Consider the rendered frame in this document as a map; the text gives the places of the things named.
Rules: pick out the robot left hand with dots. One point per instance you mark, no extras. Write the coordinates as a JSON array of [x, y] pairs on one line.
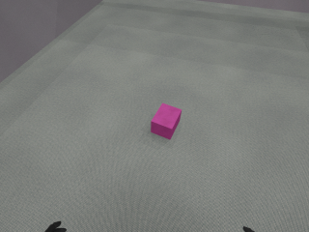
[[53, 227]]

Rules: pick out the carton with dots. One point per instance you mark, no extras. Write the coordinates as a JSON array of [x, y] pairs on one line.
[[166, 120]]

